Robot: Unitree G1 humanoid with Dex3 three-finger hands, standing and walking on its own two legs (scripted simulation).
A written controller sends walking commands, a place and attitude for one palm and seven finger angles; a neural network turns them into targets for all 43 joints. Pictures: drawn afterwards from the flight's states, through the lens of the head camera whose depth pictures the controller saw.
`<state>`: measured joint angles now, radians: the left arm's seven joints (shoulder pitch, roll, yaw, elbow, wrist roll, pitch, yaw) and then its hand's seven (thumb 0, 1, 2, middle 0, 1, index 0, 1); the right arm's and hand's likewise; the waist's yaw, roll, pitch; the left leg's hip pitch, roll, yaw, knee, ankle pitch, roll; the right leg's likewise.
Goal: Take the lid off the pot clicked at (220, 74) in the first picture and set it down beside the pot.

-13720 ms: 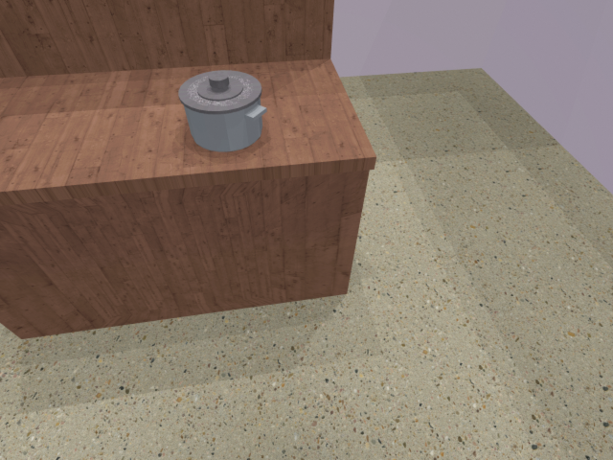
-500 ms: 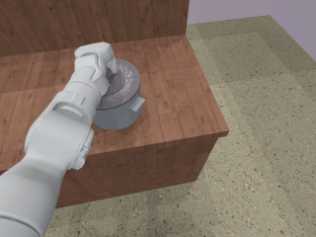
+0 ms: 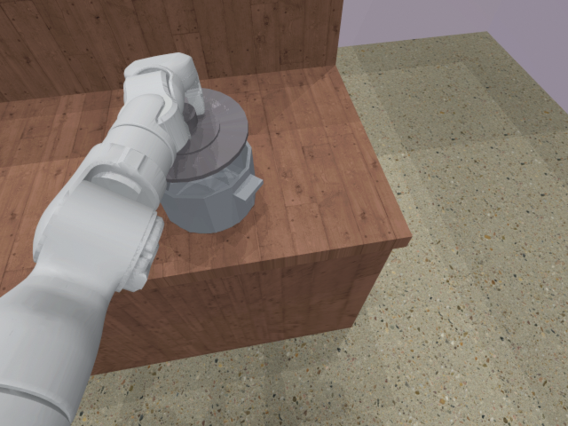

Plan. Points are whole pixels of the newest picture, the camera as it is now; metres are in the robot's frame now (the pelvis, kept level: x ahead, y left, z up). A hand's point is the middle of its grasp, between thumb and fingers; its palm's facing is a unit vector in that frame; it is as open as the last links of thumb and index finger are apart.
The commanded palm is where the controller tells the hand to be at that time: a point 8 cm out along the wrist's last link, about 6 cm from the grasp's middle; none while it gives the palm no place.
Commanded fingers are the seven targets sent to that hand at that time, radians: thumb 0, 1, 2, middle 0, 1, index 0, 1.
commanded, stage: lift the lid straight up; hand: left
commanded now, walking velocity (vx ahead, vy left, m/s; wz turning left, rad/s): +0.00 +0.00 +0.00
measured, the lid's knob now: (181, 117) +0.55 +0.09 +0.12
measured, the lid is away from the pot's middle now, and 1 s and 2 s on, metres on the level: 0.01 0.02 0.11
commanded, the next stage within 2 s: move the lid sideways beside the pot in 1.02 s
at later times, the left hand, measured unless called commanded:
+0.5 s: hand (172, 87) +0.52 +0.08 +0.19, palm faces -0.28 -0.08 -0.96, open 7.6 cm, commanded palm +0.53 +0.08 +0.26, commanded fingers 0.00 0.66 0.90 -0.93 -1.10 -0.87 -1.08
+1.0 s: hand (153, 75) +0.51 +0.09 +0.22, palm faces -0.29 -0.10 -0.95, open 7.6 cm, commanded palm +0.54 +0.08 +0.28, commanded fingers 0.00 0.66 0.90 -0.93 -1.10 -0.87 -1.08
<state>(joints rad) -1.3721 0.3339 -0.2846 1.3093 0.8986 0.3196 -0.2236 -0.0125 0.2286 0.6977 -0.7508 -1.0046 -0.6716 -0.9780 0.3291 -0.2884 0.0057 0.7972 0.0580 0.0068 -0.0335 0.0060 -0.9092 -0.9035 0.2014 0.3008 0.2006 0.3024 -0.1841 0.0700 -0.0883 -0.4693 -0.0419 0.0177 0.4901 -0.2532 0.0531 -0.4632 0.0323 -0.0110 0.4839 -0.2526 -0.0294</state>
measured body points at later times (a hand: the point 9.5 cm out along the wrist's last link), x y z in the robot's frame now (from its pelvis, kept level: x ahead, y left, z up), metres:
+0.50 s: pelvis +0.00 +0.00 +0.00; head +0.06 -0.02 +0.45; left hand +0.53 +0.08 +0.24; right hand +0.01 -0.26 -0.14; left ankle -0.02 +0.09 -0.73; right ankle -0.02 -0.10 -0.73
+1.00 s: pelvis -0.01 +0.01 +0.00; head +0.05 -0.01 +0.45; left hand +0.52 +0.10 +0.27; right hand +0.02 -0.27 -0.13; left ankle -0.02 +0.09 -0.73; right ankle -0.02 -0.10 -0.73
